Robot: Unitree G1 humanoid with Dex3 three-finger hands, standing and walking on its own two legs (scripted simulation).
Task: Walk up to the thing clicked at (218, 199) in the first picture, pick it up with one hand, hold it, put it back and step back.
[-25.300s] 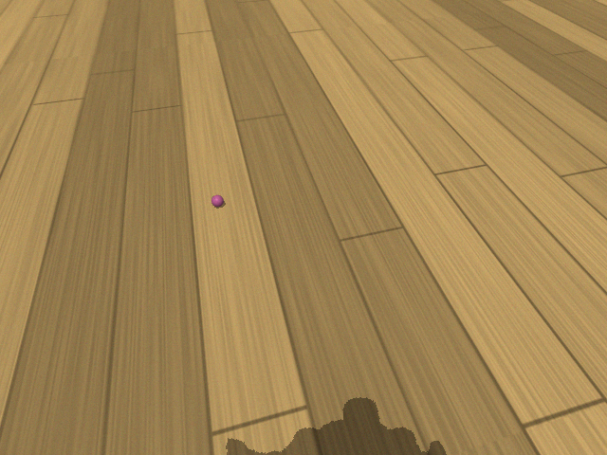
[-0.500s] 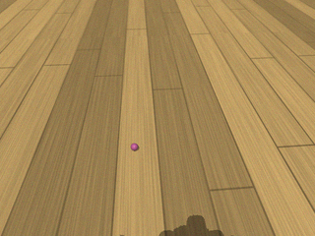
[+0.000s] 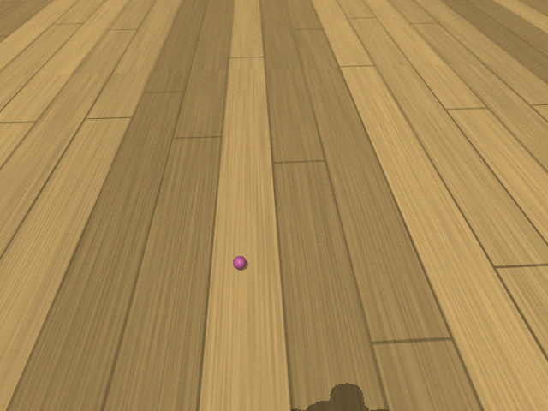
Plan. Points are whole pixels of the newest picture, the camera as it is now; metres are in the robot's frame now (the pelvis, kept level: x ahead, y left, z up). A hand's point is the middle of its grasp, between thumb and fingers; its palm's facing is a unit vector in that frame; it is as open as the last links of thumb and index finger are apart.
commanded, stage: walk up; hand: left
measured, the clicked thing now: (239, 262) +0.83 +0.17 -0.75
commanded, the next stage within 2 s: none
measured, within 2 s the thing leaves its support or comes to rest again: neither
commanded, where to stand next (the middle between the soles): +0.44 -0.04 m, yaw -3 degrees
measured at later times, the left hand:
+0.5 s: hand (127, 352) +0.25 +0.28 -0.14, palm faces -0.11 -0.93 -0.36, open 7.4 cm
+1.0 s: hand (135, 303) +0.36 +0.31 -0.17, palm faces -0.06 -0.94 -0.33, open 7.4 cm
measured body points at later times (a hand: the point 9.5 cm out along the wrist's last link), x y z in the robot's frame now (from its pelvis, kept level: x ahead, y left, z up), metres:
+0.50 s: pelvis +0.15 +0.02 -0.01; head +0.17 +0.01 +0.44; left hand +0.26 +0.33 -0.12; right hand +0.16 -0.30 -0.13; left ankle +0.06 +0.14 -0.74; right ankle +0.27 -0.11 -0.73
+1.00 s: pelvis +0.31 +0.04 -0.02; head +0.32 +0.06 +0.43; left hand +0.37 +0.36 -0.15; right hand +0.35 -0.29 -0.11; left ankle +0.39 +0.15 -0.74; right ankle +0.27 -0.09 -0.71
